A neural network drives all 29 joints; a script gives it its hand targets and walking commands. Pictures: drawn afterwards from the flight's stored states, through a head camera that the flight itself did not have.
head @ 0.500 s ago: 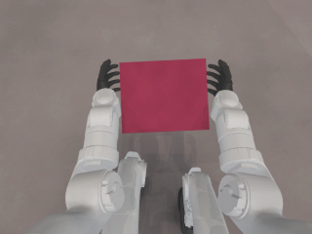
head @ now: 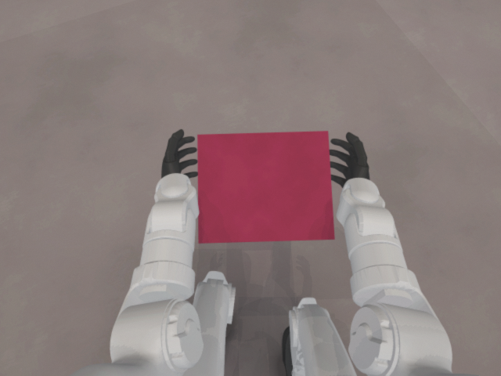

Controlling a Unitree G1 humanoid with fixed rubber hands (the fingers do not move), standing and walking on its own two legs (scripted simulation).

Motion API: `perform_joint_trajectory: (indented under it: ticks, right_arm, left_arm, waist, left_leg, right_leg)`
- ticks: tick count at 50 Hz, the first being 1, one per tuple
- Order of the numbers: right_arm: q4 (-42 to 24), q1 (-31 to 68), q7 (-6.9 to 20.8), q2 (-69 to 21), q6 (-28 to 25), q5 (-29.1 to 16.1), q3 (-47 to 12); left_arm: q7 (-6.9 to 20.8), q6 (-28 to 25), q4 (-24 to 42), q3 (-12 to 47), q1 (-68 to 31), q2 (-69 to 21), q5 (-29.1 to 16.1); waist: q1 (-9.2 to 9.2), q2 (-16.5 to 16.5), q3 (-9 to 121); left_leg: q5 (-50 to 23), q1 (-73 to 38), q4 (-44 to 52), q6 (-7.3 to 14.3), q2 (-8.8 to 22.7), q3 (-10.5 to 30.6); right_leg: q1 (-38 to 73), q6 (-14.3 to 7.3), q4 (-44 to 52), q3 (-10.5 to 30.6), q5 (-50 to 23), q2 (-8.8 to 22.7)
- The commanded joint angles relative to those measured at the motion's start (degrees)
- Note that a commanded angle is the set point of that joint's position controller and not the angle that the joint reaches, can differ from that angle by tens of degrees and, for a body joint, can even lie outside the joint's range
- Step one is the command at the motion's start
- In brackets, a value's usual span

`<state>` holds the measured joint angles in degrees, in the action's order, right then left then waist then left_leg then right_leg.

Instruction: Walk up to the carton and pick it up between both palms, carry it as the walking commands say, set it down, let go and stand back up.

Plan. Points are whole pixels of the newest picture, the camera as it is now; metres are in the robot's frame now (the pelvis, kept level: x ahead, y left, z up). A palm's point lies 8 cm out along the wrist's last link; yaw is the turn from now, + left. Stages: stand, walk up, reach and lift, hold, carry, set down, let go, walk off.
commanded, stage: reach and lift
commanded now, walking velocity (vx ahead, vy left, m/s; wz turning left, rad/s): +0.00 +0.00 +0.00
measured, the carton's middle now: (262, 191) +0.43 +0.04 -0.13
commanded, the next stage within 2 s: none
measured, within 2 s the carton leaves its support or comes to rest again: neither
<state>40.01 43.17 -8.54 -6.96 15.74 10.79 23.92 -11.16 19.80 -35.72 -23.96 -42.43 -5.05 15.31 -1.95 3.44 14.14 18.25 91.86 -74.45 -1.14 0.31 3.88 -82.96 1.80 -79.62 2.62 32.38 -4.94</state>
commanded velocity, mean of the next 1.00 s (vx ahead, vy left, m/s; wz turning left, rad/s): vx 0.00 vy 0.00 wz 0.00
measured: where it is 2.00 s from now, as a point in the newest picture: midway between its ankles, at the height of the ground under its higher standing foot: (254, 355)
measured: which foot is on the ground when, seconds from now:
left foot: down 0.00-1.00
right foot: down 0.00-1.00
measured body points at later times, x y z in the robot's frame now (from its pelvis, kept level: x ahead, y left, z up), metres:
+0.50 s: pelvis +0.01 +0.00 +0.06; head +0.15 +0.04 +0.49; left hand +0.40 +0.19 +0.02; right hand +0.42 -0.11 +0.03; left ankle +0.12 +0.13 -0.58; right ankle +0.03 -0.13 -0.58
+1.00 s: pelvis +0.03 +0.00 +0.12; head +0.13 +0.04 +0.56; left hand +0.38 +0.19 +0.09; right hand +0.41 -0.11 +0.10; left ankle +0.12 +0.13 -0.58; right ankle +0.03 -0.13 -0.58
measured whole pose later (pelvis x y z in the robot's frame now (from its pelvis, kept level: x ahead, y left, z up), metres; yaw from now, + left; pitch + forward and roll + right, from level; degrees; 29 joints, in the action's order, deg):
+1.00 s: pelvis +0.03 +0.00 +0.12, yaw +2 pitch +18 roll -1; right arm 32.1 28.1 -0.3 -10.4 19.8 16.2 22.9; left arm -6.6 21.2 -28.6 -24.0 -27.8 -9.5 18.2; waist -1.6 3.2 6.9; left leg 9.4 49.1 -40.5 -0.5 0.2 3.0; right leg -40.9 1.1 -44.1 4.2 21.1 -2.8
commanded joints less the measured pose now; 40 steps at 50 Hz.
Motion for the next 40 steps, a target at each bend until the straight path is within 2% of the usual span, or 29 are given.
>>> perform_joint_trajectory:
  ticks: [1, 40]
  right_arm:
    - [1.45, 35.78, 22.99, -57.46, -0.62, -7.32, -30.68]
    - [-3.49, 22.67, 24.75, -58.30, 1.30, -4.19, -32.45]
  left_arm:
    - [23.76, -1.42, -3.29, 32.49, -33.04, -59.86, -8.71]
    - [26.15, 0.16, -1.31, 32.85, -18.21, -61.81, -6.12]
  waist:
    - [-1.42, -4.69, 44.56]
    - [-0.38, -4.10, 28.34]
  left_leg:
    - [-11.58, -54.07, 5.49, 0.53, -6.81, -4.57]
    - [-16.63, -75.88, 28.99, 1.18, -5.30, -2.06]
  right_leg:
    - [1.39, -0.25, 14.62, -4.27, -8.87, -5.90]
    - [29.14, -1.74, 39.18, -0.58, -15.23, -2.65]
